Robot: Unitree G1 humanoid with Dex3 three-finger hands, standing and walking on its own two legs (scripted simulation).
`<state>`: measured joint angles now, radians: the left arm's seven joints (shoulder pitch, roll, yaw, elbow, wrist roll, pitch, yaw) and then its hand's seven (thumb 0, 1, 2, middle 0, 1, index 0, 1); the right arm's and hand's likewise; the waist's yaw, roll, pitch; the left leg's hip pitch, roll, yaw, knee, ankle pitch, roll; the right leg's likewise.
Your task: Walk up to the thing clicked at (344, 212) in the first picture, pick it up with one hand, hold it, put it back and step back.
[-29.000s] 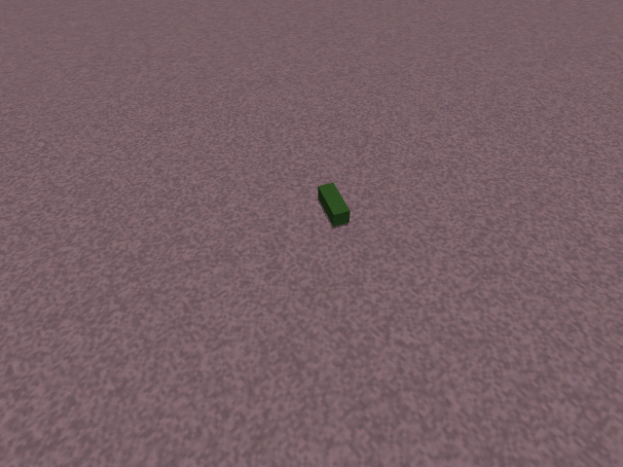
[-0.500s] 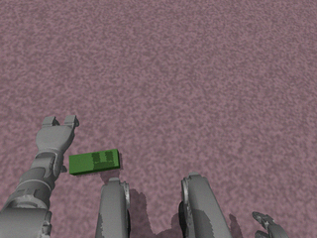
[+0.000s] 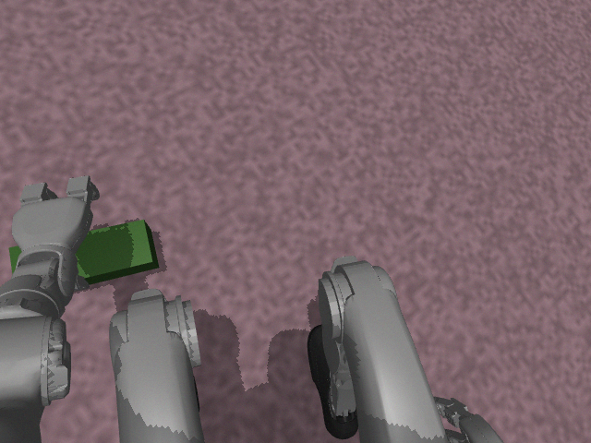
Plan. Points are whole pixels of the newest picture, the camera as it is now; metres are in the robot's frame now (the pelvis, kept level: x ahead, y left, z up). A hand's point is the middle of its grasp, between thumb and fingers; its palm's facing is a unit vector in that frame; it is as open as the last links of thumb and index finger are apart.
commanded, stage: approach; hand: left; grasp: from above
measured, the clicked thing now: (90, 258) +0.42 +0.28 -0.31
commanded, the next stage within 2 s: rest palm in 0.16 s
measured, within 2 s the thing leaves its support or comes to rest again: neither
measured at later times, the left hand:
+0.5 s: hand (73, 259) +0.41 +0.29 -0.26, palm faces -0.46 -0.13 -0.88, open 14.3 cm
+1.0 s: hand (87, 258) +0.41 +0.27 -0.28, palm faces -0.42 -0.13 -0.90, open 14.3 cm
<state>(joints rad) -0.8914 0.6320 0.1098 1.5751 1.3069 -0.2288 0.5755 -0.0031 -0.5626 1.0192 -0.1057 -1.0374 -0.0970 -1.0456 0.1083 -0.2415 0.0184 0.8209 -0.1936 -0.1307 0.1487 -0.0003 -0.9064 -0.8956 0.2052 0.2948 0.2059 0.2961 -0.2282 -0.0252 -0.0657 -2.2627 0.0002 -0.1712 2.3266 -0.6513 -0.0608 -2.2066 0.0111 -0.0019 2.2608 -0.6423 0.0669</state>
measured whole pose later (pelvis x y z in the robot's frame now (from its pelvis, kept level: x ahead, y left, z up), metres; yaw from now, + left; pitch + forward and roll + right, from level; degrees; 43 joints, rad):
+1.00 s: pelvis +0.01 +0.01 -0.06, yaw -5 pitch +28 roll -11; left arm -0.83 0.72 0.21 1.72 1.31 -0.21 0.75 0.00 -0.53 0.98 -0.08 -1.00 -0.07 -1.00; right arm 0.06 -0.31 0.07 0.87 -0.32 -0.22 0.33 0.00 -0.91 -0.90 0.20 0.29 0.20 0.30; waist -0.28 -0.06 0.03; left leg -2.36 -0.01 -0.25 2.59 -0.72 -0.05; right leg -2.27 0.06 -0.04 2.45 -0.68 0.09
